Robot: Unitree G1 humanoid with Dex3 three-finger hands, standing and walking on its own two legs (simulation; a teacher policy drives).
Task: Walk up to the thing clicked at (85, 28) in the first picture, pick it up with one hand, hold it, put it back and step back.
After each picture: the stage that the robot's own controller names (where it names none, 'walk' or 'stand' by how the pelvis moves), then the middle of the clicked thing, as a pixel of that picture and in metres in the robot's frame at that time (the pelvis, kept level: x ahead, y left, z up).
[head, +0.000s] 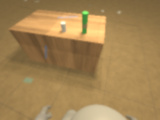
stand; (84, 23) +1.03 +0.08 +0.03
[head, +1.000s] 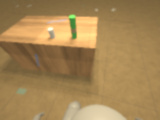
walk; (73, 28) +0.90 +0.23 +0.03
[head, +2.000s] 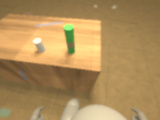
stand; (70, 41) +0.57 +0.20 +0.06
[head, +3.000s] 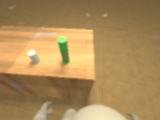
walk; (64, 51) +0.52 +0.22 +0.03
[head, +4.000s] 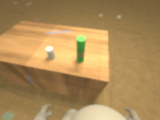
stand; (80, 50) +0.54 +0.10 +0.03
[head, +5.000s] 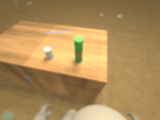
stand; (78, 51) +0.54 +0.11 +0.03
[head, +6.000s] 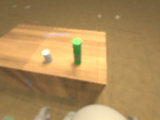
stand; (77, 53) +0.52 +0.11 +0.02
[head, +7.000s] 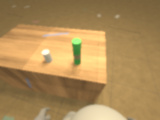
stand; (77, 53) +0.52 +0.12 +0.02
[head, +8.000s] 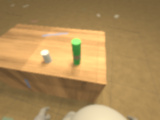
rise first; (76, 53) +0.51 +0.12 +0.02
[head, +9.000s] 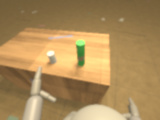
rise first; (80, 54) +0.52 +0.11 +0.03
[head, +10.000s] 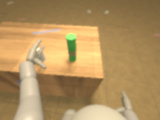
go down; (72, 49) +0.54 +0.11 +0.04
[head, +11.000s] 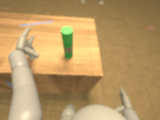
go down; (67, 45) +0.52 +0.11 +0.07
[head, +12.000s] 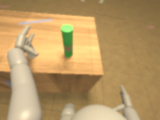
go down; (68, 43) +0.53 +0.11 +0.08
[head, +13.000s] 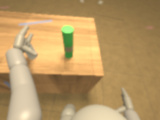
go down; (68, 44) +0.52 +0.11 +0.08
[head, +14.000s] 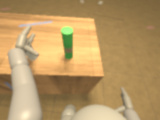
go down; (68, 45) +0.52 +0.11 +0.07
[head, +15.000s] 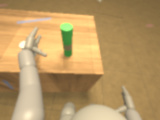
go down; (67, 42) +0.53 +0.11 +0.08
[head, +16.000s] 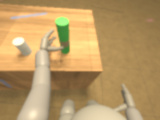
close; (64, 38) +0.53 +0.12 +0.09
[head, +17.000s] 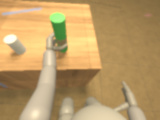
lift; (61, 36) +0.52 +0.12 +0.11
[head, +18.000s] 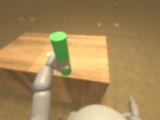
lift; (63, 57) +0.30 +0.16 +0.23
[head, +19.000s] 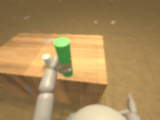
hold; (65, 60) +0.31 +0.14 +0.19
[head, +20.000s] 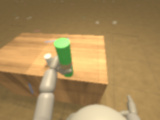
hold; (65, 61) +0.31 +0.14 +0.19
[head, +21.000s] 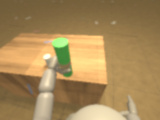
crouch; (64, 60) +0.31 +0.15 +0.19
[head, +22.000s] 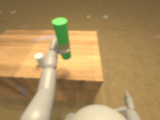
crouch; (63, 42) +0.44 +0.14 +0.22
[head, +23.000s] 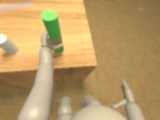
lower; (55, 36) +0.52 +0.13 +0.10
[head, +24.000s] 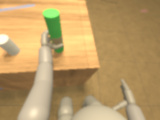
lower; (56, 35) +0.52 +0.13 +0.11
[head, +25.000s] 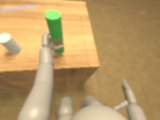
lower; (56, 36) +0.52 +0.13 +0.11
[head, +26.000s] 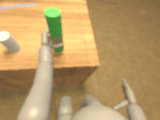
lower; (56, 34) +0.52 +0.13 +0.12
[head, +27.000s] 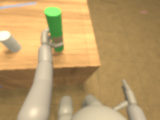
loosen; (56, 33) +0.53 +0.13 +0.12
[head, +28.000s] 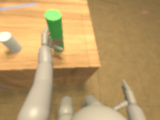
withdraw; (56, 35) +0.52 +0.13 +0.11
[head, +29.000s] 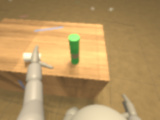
sink last; (74, 51) +0.48 +0.11 +0.07
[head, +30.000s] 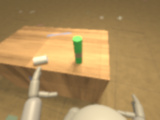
stand; (78, 51) +0.52 +0.13 +0.06
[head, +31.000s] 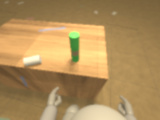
stand; (74, 48) +0.51 +0.12 +0.08
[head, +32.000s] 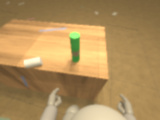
stand; (75, 49) +0.51 +0.12 +0.08
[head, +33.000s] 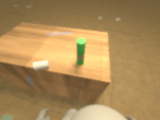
stand; (80, 53) +0.52 +0.09 +0.04
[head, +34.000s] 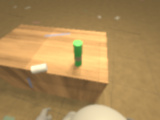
stand; (78, 54) +0.51 +0.11 +0.02
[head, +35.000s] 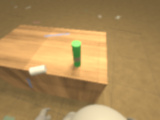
stand; (76, 55) +0.50 +0.12 +0.02
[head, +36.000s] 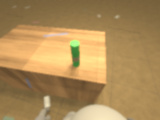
stand; (75, 55) +0.50 +0.13 +0.02
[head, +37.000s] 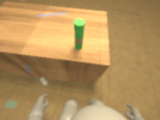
walk; (78, 36) +0.59 +0.10 +0.04
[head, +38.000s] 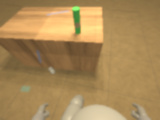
walk; (77, 21) +0.86 +0.18 +0.05
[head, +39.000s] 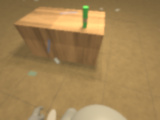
stand; (85, 18) +1.15 +0.09 +0.04
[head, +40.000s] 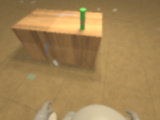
stand; (82, 20) +1.13 +0.11 +0.03
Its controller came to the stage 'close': yes
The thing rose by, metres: 0.20
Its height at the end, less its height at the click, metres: +0.00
